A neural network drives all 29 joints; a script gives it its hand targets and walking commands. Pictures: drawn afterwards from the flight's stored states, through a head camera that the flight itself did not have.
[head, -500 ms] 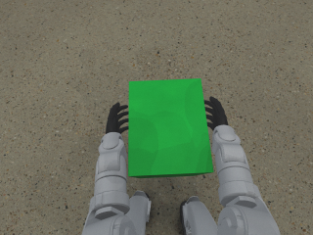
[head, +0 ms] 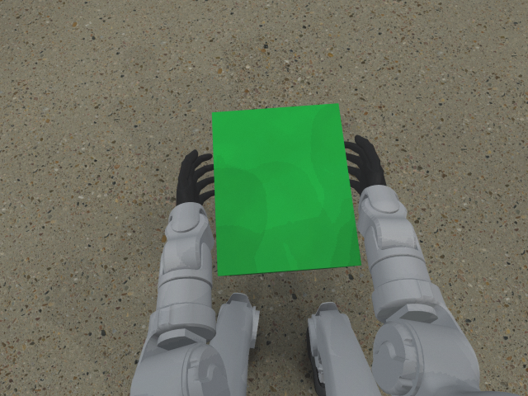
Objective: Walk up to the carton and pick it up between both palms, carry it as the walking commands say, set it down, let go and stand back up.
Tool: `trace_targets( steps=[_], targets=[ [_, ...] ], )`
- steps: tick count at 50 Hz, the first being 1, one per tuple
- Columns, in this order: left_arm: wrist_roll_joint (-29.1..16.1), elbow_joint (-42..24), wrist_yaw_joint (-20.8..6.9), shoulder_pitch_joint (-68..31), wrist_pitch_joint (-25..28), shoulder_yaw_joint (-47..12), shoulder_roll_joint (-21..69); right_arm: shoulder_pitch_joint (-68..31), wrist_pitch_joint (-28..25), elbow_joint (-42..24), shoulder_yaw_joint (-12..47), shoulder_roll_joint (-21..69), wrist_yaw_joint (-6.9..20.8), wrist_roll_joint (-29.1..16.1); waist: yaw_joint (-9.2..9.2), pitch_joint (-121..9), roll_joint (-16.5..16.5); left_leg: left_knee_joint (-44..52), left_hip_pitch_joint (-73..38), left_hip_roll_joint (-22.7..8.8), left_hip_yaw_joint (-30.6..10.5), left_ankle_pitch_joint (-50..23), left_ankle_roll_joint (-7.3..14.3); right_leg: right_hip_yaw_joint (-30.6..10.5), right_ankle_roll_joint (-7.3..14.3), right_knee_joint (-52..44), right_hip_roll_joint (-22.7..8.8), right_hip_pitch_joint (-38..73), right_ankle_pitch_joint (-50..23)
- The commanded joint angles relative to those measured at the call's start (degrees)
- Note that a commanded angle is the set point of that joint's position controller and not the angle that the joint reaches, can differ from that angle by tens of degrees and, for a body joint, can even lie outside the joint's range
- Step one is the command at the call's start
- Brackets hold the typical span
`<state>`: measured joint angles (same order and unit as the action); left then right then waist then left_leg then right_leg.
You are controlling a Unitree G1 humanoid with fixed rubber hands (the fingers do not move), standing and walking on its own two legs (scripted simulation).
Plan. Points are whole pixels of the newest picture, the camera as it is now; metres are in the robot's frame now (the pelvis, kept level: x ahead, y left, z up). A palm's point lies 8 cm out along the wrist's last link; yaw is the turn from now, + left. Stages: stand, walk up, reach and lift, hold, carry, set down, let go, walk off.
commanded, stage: set down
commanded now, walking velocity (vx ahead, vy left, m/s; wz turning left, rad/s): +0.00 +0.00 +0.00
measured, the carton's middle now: (279, 204) +0.41 +0.02 -0.15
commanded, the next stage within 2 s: none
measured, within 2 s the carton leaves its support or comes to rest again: neither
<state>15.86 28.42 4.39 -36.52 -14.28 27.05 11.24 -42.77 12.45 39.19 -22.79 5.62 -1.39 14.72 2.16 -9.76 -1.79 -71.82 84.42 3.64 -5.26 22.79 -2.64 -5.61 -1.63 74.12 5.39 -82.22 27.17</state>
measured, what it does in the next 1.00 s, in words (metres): lowers itself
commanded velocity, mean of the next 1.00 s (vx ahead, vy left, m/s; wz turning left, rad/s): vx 0.00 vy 0.00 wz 0.00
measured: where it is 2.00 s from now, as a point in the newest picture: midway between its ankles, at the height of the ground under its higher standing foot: (278, 364)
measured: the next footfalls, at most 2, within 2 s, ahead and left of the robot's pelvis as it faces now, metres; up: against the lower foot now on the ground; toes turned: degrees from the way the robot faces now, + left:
none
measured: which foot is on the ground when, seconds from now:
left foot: down 0.00-1.00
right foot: down 0.00-1.00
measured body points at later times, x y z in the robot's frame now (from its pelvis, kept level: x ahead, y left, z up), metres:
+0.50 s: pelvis -0.02 +0.00 -0.07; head +0.23 +0.01 +0.30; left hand +0.42 +0.16 -0.16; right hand +0.47 -0.11 -0.16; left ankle +0.08 +0.13 -0.60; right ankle +0.05 -0.12 -0.60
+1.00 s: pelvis -0.04 -0.01 -0.14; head +0.26 -0.01 +0.20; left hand +0.45 +0.17 -0.25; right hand +0.49 -0.11 -0.24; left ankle +0.08 +0.13 -0.60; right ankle +0.05 -0.13 -0.60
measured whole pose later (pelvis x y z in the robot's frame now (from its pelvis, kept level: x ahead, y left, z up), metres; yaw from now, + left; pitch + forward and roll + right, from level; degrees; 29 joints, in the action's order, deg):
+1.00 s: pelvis -0.04 -0.01 -0.14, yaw +0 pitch +44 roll +1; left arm 13.4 36.6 5.9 -60.3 -16.3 32.0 4.3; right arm -67.9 15.2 48.9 -22.7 -2.8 -3.6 14.3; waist 3.6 -3.1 -1.4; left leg -98.6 116.0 6.9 -6.7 27.0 -6.1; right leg -5.6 -3.1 101.8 9.8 -114.5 31.3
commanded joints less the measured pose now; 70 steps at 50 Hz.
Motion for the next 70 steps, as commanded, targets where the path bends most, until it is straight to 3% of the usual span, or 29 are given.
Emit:
trace_targets(
  steps=[1,18,38,53,70],
  targets=[
    [-6.0,5.6,-10.3,-33.4,1.0,-34.4,52.5,-28.3,-1.0,4.9,29.2,55.3,10.5,-5.2,0.77,-44.6,0.3,2.1,-31.3,6.0,6.0,-17.2,-0.5,4.7,0.1,-6.5,5.1,14.0,-13.6],
    [-7.8,7.8,-8.4,-43.6,0.9,-32.1,50.2,-37.9,-0.9,8.2,27.1,52.4,8.9,-6.5,1.26,-47.9,0.1,-7.2,-21.6,6.7,7.3,-13.0,-1.3,6.3,0.0,3.2,6.4,5.2,-10.0],
    [-8.1,10.1,-9.8,-57.5,-0.5,-26.4,45.7,-50.1,1.0,11.6,23.8,50.1,8.3,-6.0,2.75,-51.6,-1.6,-16.7,-8.8,6.8,10.1,-9.4,-1.5,7.6,-0.3,11.9,6.5,-0.3,-8.3],
    [-9.0,10.4,-11.0,-64.9,-1.0,-24.5,43.0,-56.7,1.8,12.1,23.1,47.9,8.6,-6.0,3.16,-54.1,-2.4,-23.1,-2.1,6.5,11.4,-10.4,-1.7,8.5,-0.6,18.4,6.2,-5.0,-9.6],
    [-11.1,10.0,-10.5,-70.5,-0.6,-25.1,40.3,-61.8,1.6,11.9,24.5,43.9,9.1,-8.4,2.81,-54.9,-1.5,-30.1,-0.1,6.2,11.9,-13.0,-2.0,9.5,-0.7,26.3,5.8,-11.4,-10.2]
  ],
)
